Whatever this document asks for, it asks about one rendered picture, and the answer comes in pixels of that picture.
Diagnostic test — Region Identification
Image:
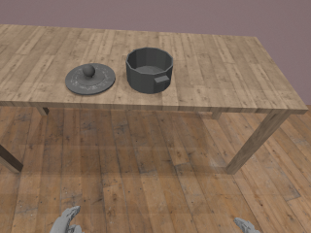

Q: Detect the left robot hand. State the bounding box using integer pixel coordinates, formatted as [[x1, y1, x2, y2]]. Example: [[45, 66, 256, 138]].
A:
[[50, 206, 85, 233]]

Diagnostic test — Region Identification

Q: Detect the right robot hand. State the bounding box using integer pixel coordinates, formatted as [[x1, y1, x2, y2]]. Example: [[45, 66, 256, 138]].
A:
[[234, 217, 260, 233]]

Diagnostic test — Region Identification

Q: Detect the pot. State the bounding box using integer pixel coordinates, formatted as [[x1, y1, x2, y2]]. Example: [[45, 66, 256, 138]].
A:
[[125, 47, 173, 94]]

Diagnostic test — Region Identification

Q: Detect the table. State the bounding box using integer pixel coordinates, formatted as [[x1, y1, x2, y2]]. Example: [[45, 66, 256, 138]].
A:
[[0, 24, 309, 175]]

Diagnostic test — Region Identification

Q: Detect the lid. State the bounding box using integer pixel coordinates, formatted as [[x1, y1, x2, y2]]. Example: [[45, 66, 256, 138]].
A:
[[65, 63, 116, 96]]

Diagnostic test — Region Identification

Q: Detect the knob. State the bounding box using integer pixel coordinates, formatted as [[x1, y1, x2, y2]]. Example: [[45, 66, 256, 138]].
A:
[[83, 64, 95, 77]]

